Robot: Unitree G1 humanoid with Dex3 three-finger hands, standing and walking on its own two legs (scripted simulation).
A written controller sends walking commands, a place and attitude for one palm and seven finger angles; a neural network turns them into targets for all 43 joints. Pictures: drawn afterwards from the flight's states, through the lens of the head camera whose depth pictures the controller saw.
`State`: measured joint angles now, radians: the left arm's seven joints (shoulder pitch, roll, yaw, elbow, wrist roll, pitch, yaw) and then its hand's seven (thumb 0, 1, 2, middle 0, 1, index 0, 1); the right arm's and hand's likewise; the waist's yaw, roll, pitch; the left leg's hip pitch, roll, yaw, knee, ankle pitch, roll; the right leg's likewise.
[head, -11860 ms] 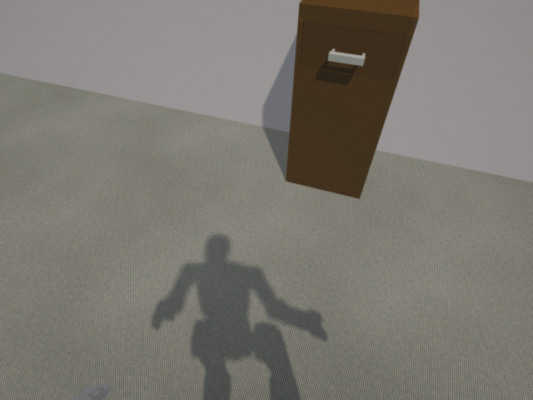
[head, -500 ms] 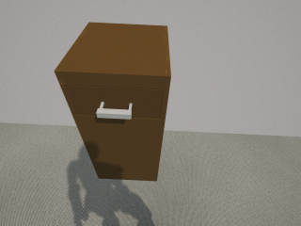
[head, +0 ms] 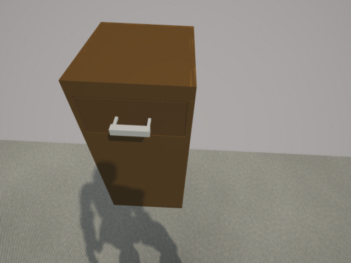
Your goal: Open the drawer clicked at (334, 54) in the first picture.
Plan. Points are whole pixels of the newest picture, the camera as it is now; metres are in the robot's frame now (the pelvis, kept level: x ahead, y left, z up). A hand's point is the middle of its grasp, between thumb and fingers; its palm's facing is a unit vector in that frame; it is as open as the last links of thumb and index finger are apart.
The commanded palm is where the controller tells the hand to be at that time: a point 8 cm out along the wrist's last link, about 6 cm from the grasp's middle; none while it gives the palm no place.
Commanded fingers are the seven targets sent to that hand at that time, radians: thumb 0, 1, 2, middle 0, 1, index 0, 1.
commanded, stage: look again from close up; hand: left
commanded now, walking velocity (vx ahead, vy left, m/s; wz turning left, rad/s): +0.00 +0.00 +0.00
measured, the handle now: (131, 125) +0.53 +0.18 -0.04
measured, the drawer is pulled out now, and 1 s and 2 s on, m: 0.00 0.00 0.00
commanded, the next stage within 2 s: raise the hand with hooked fingers in 0.08 s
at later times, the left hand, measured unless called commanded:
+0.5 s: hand (112, 218) +0.23 +0.16 -0.03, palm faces +0.00 -0.46 -0.89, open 8.0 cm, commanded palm +0.14 +0.20 -0.03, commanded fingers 0.00 0.50 0.73 -0.23 -0.56 -0.23 -0.56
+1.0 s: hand (109, 202) +0.26 +0.18 -0.01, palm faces +0.02 -0.12 -0.99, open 11.0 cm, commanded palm +0.22 +0.19 +0.04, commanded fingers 0.00 -0.08 0.48 -0.27 -0.93 -0.27 -0.93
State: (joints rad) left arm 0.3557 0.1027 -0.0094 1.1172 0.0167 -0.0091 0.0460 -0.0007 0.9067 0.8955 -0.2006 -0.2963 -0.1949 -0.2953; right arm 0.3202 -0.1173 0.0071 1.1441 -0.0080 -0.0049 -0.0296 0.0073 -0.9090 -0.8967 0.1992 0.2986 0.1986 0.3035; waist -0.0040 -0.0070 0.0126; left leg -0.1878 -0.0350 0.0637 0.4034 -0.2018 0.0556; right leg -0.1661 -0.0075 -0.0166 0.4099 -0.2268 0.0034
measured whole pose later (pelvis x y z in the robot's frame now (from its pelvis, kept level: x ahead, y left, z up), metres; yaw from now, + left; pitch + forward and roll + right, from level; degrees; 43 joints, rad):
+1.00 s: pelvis +0.02 -0.05 -0.04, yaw -2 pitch +10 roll +3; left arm 0.31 0.36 -0.05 -0.06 0.98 0.04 0.33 0.00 0.14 0.57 -0.27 -0.79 -0.27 -0.78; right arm 0.10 -0.19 0.05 0.57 -0.04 0.12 0.01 0.02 -0.90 -0.90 0.20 0.30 0.20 0.30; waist 0.08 0.03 -0.11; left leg -0.53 -0.01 0.02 0.76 -0.40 -0.01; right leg -0.55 0.03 0.01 0.83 -0.45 -0.07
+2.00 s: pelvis +0.01 +0.01 -0.01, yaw -3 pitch +2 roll +0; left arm -0.06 0.47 -0.07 0.04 0.95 0.01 0.08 0.00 -0.49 0.30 -0.32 -1.20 -0.32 -1.20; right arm 0.19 -0.25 -0.01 0.63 0.00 0.12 -0.02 0.02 -0.91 -0.90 0.20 0.30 0.20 0.30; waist 0.07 0.06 0.00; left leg -0.28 -0.07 -0.03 0.51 -0.26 0.05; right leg -0.27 0.00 0.04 0.51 -0.27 0.01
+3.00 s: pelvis +0.03 -0.02 -0.02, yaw -3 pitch +9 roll +1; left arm -0.31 0.44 -0.07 0.40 0.99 0.03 0.17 0.00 -0.49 0.30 -0.32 -1.20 -0.32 -1.20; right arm 0.19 -0.25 -0.04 0.65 0.02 0.13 -0.05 0.01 -0.91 -0.90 0.20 0.30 0.20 0.30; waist 0.03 0.06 -0.09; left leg -0.43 -0.04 -0.04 0.62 -0.34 0.02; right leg -0.43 0.03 0.03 0.64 -0.36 -0.03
